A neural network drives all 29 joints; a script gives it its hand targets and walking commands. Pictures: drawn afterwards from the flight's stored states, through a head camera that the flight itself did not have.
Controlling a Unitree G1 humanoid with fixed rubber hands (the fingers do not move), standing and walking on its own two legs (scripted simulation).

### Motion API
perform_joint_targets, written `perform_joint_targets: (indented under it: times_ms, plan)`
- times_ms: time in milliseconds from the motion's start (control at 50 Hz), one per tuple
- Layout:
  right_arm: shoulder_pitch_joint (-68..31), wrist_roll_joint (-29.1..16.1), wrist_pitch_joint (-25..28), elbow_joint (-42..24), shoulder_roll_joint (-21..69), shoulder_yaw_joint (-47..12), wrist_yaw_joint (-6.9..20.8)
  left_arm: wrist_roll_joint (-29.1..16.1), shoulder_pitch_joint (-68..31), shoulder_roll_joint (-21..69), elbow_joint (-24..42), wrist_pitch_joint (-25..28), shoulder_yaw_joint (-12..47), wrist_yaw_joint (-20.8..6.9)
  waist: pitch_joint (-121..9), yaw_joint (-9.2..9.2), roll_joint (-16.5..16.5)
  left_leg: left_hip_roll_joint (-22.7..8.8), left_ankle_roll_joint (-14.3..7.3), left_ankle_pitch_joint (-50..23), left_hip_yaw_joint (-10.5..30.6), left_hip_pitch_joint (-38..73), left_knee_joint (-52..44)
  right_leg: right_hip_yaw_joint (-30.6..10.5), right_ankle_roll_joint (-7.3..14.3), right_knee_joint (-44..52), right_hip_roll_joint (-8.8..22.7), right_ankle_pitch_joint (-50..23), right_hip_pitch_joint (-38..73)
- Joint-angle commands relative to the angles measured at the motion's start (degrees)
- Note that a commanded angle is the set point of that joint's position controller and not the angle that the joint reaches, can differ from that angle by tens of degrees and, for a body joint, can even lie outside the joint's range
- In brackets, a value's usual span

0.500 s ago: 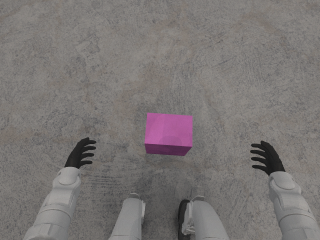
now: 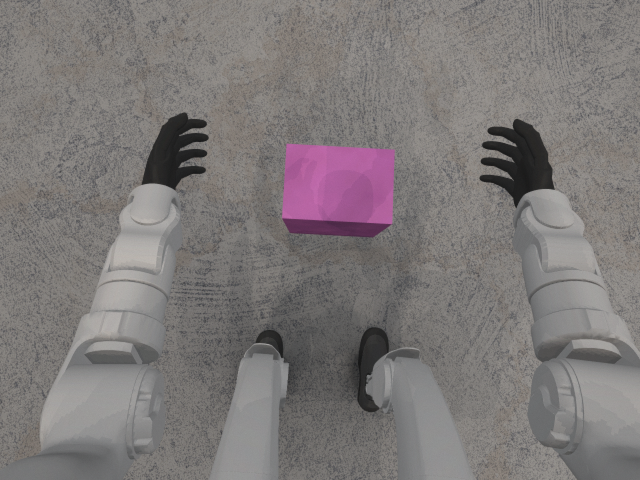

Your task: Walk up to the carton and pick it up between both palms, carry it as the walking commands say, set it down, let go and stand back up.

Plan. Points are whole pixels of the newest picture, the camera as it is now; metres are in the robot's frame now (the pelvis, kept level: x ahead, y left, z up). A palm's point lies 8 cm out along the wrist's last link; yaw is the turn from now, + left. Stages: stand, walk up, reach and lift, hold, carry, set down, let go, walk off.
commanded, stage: reach and lift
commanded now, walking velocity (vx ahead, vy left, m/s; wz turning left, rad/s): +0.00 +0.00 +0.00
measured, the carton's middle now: (335, 196) +0.53 -0.01 -0.55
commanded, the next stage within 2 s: none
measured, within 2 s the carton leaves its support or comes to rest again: neither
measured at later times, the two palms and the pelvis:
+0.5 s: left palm (204, 165) +0.48 +0.19 -0.18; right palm (489, 172) +0.49 -0.20 -0.17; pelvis -0.01 +0.01 -0.03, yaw -2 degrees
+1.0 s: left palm (231, 193) +0.48 +0.20 -0.36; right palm (436, 199) +0.49 -0.18 -0.36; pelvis -0.08 +0.00 -0.18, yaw -3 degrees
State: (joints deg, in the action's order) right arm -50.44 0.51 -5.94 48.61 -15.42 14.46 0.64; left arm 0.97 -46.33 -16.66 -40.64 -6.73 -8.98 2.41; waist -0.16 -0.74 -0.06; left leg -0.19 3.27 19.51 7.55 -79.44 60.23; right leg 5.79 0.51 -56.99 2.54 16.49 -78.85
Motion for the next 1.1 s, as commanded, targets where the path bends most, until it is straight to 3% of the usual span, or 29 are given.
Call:
perform_joint_targets:
  times_ms: [0, 40, 60, 100, 180, 240, 260, 300, 320, 340, 360, 380, 400, 420, 460, 560, 600, 640, 660, 680, 700, 780, 840, 880, 920, 940, 960, 1040, 1080]
  plan:
    - [-15.37, -3.16, 0.85, -2.77, -8.38, 4.69, -0.54, -3.04, -19.98, -3.72, -0.37, 1.14, -8.89, 0.53, -57.59, 1.94, -6.83, 4.50, 0.88, -21.53, -12.35, 14.74, -2.44, -7.35, -1.28, -2.22, -6.29, -29.58, 37.06]
    - [-26.51, -2.99, 1.07, -9.02, -9.95, 5.70, -0.30, -3.61, -28.40, -5.45, 4.48, 1.15, -8.94, 1.34, -60.58, 1.73, -4.88, 3.99, 0.37, -20.08, -11.62, 16.43, -1.94, -6.86, -1.38, -3.06, -6.63, -26.16, 34.68]
    - [-24.75, -2.06, 1.24, -8.32, -9.94, 6.76, -0.54, -3.25, -29.56, -4.60, 6.24, 1.55, -8.52, 1.59, -64.95, -0.07, -5.56, 3.85, 0.84, -25.36, -11.29, 18.24, -1.30, -6.32, -1.05, -3.35, -6.88, -31.85, 35.28]
    - [-22.89, -1.45, 0.71, -7.36, -8.65, 6.36, -1.12, -1.15, -26.94, -7.12, 4.16, 1.94, -12.37, 2.31, -67.76, 3.28, -5.37, 4.45, 0.72, -28.80, -12.22, 18.09, 0.03, -7.30, -1.66, -4.78, -6.75, -34.76, 37.68]
    - [-20.26, 1.01, 1.31, -3.42, -6.61, 7.89, -0.90, -0.60, -21.32, -1.11, -2.32, 1.81, -13.17, 1.78, -66.11, 0.90, -2.69, 4.84, 0.54, -28.78, -13.00, 10.40, -0.54, -6.93, -1.60, -4.69, -6.55, -39.33, 39.43]
    - [-17.54, 1.87, 1.76, -2.57, -4.07, 8.57, 0.17, 1.03, -20.40, 2.18, -1.50, 1.94, -12.75, 1.29, -62.44, 1.38, -6.02, 4.16, 1.16, -35.75, -11.32, 12.11, -0.55, -6.76, -1.40, -4.02, -7.00, -40.27, 30.16]
    - [-19.96, 2.91, 1.96, -3.95, -5.25, 9.24, 0.23, 0.91, -22.37, 1.39, -1.35, 2.34, -12.11, 1.30, -63.91, 0.26, -6.55, 4.53, 1.18, -32.50, -11.26, 9.76, 0.39, -6.51, -1.10, -5.81, -6.93, -38.58, 29.60]
    - [-21.71, 3.88, 2.19, -6.88, -5.34, 9.11, -0.03, 2.34, -23.27, -1.93, 0.76, 2.91, -14.52, 1.80, -68.01, 3.04, -4.69, 4.72, 1.00, -33.23, -11.98, 9.34, 1.57, -6.93, -1.26, -7.38, -6.79, -40.62, 34.70]
    - [-21.16, 5.15, 2.41, -7.73, -7.26, 10.96, 0.12, 1.98, -22.10, 1.07, -0.04, 2.31, -13.89, 1.80, -66.50, 0.56, -3.69, 4.72, 1.13, -32.18, -11.28, 8.64, 1.73, -6.68, -1.26, -7.36, -6.49, -38.08, 31.80]
    - [-21.94, 5.30, 2.28, -4.88, -7.17, 10.55, 0.20, 3.34, -23.94, -1.43, 1.49, 3.05, -14.56, 2.19, -66.45, 2.84, -7.37, 4.40, 1.88, -31.47, -11.85, 8.56, 2.79, -6.76, -0.77, -8.43, -6.78, -36.69, 28.99]
    - [-24.00, 5.60, 2.53, -7.17, -7.97, 10.82, 0.48, 1.34, -25.14, 1.08, 3.92, 3.09, -12.37, 2.27, -67.94, 0.60, -4.17, 4.36, 1.54, -29.56, -10.68, 6.70, 1.61, -6.65, -0.54, -8.15, -6.65, -36.09, 31.69]
    - [-24.03, 5.74, 2.34, -3.89, -6.89, 10.09, 0.25, 3.08, -25.70, -1.52, -0.66, 2.95, -14.79, 2.12, -61.14, 1.94, -4.13, 4.47, 1.50, -26.24, -11.55, 3.13, 3.91, -6.40, -1.38, -9.95, -6.80, -32.41, 25.26]
    - [-22.21, 4.37, 2.60, -1.97, -5.43, 10.13, 0.89, 3.50, -23.10, 1.08, -2.07, 2.81, -13.89, 2.28, -58.79, 2.49, -7.75, 3.88, 1.80, -28.18, -10.89, 8.06, 3.81, -5.95, -1.18, -9.01, -6.90, -28.95, 17.69]
    - [-22.87, 4.80, 2.56, -0.42, -4.82, 8.86, 1.24, 2.50, -22.91, 1.93, -2.77, 2.71, -13.81, 2.20, -57.13, 2.01, -2.92, 4.04, 1.43, -25.37, -10.89, 1.30, 4.98, -6.45, -1.63, -9.71, -6.53, -28.68, 19.31]
    - [-25.14, 4.23, 2.57, -0.39, -6.73, 10.10, 1.04, 2.39, -26.67, 1.70, -2.44, 2.19, -12.32, 1.87, -59.07, 0.96, -7.70, 3.74, 1.89, -22.63, -10.48, 4.39, 7.23, -5.80, -0.83, -11.48, -6.53, -23.80, 13.16]
    - [-34.48, 1.50, 0.55, -0.85, -6.93, 5.97, 0.00, 3.77, -36.49, -6.24, 1.17, 1.99, -14.35, 3.16, -61.08, 6.27, -6.49, 3.85, 1.74, -13.30, -12.84, -4.44, 14.66, -6.27, -1.70, -20.64, -6.65, -17.34, 10.55]
    - [-35.23, -0.14, -0.33, -1.62, -7.99, 4.66, -0.89, 2.43, -39.28, -7.82, 3.55, 1.16, -14.92, 3.65, -68.88, 5.86, -5.32, 4.46, 1.74, -10.54, -14.21, -1.85, 17.42, -5.82, -2.00, -22.12, -6.82, -14.37, 14.72]
    - [-38.12, -0.90, -1.56, 3.34, -8.49, 3.30, -1.45, -1.05, -38.98, -4.21, -6.00, -0.99, -11.10, 2.88, -60.52, 4.27, -5.17, 4.23, 1.23, 0.80, -14.59, -9.33, 19.77, -4.85, -2.20, -24.86, -6.59, -2.47, 8.89]
    - [-43.16, -1.01, -1.62, -5.17, -10.70, 4.08, -2.77, 0.02, -44.87, -9.40, 3.79, -0.44, -12.87, 3.71, -70.84, 5.42, -4.48, 4.40, 0.87, -0.34, -15.67, -5.96, 20.86, -5.30, -1.90, -25.85, -7.03, -3.67, 14.32]
    - [-39.90, -1.81, -2.75, 3.10, -9.27, 2.48, -2.96, 0.33, -41.06, -9.88, -5.10, -1.44, -12.88, 4.54, -65.49, 7.15, -3.26, 4.71, 0.49, 2.05, -15.60, -7.68, 21.54, -3.47, -2.62, -28.32, -7.44, -1.09, 11.10]
    - [-43.96, -2.67, -2.41, -6.40, -13.11, 3.60, -3.95, -2.01, -44.69, -8.88, 4.64, -1.63, -10.90, 4.78, -79.47, 5.74, -6.31, 4.46, 1.27, -2.92, -15.24, -0.74, 23.18, -4.11, -1.68, -29.37, -7.34, -6.03, 17.60]
    - [-49.37, -5.63, -3.28, -6.64, -13.57, 0.04, -6.13, -6.48, -47.57, -10.66, 0.35, -2.68, -7.36, 5.72, -79.11, 4.85, -1.56, 4.52, 0.20, -0.61, -15.41, -4.66, 27.25, -2.70, -2.07, -33.13, -7.76, -3.96, 16.66]
    - [-48.68, -11.66, -4.92, -7.65, -12.57, -5.03, -8.11, -8.12, -51.80, -15.01, 5.99, -2.74, -5.59, 6.94, -89.31, 8.74, -6.91, 3.89, 0.39, -2.51, -17.21, 0.77, 31.95, -4.44, -1.28, -36.89, -7.20, -5.85, 19.75]
    - [-53.93, -13.91, -5.97, -8.61, -14.06, -7.62, -9.31, -12.06, -55.89, -14.97, 4.75, -3.83, -1.58, 6.95, -91.22, 5.54, -2.42, 2.88, -0.78, -1.87, -15.61, 0.54, 33.41, -3.55, -1.76, -39.43, -6.47, -7.06, 22.11]
    - [-61.00, -17.13, -6.97, -19.79, -18.62, -7.81, -11.41, -13.39, -62.64, -20.27, 17.10, -4.19, -1.05, 7.89, -110.00, 7.46, -5.24, 2.88, -0.79, -6.67, -16.73, 12.38, 37.22, -4.50, -1.37, -42.17, -5.96, -10.75, 31.96]
    - [-59.44, -17.44, -7.95, -13.10, -19.37, -8.04, -12.10, -14.50, -63.19, -20.33, 11.09, -5.39, 1.11, 8.23, -106.49, 5.28, -5.52, 2.45, -0.65, -5.86, -16.28, 10.69, 38.72, -3.37, -1.25, -43.83, -5.91, -10.52, 29.14]
    - [-59.49, -17.41, -7.50, -19.45, -20.30, -7.26, -12.49, -14.62, -63.68, -20.82, 17.58, -4.95, 0.92, 8.55, -108.61, 5.27, -7.58, 2.42, -0.52, -11.08, -16.34, 11.61, 39.70, -3.42, -1.12, -46.09, -5.78, -18.11, 30.49]
    - [-56.08, -15.14, -7.31, 3.39, -15.59, -8.75, -10.62, -14.56, -57.89, -14.17, -9.23, -4.55, 2.20, 5.58, -66.93, 3.94, -6.12, 1.17, -1.09, 3.56, -14.63, -7.69, 39.78, -3.96, -0.92, -45.35, -4.36, 1.65, 5.35]
    - [-59.50, -15.46, -5.17, -1.87, -14.93, -9.67, -9.75, -12.32, -59.46, -15.93, -6.13, -2.85, -0.19, 5.24, -69.50, 6.84, -7.00, 1.26, -0.94, 3.04, -15.41, -6.60, 40.71, -4.52, -0.67, -45.58, -4.48, 1.42, 5.84]
